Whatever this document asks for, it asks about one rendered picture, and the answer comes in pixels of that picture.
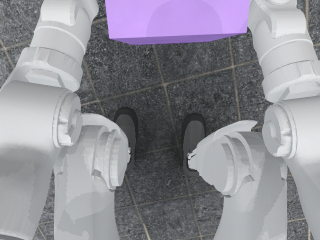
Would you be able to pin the robot left forearm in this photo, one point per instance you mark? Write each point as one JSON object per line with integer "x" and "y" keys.
{"x": 58, "y": 46}

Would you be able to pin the carton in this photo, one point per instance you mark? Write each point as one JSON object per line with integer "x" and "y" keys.
{"x": 151, "y": 22}

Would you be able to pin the robot right forearm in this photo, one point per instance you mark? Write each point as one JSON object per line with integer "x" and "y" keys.
{"x": 284, "y": 50}

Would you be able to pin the right robot foot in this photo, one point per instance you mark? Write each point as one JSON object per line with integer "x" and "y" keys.
{"x": 193, "y": 131}

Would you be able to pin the robot right upper arm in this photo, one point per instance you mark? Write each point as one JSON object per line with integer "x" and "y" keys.
{"x": 291, "y": 130}

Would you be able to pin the robot left upper arm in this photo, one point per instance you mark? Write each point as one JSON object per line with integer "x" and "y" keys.
{"x": 36, "y": 122}

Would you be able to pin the right robot shin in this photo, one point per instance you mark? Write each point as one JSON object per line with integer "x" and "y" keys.
{"x": 200, "y": 160}

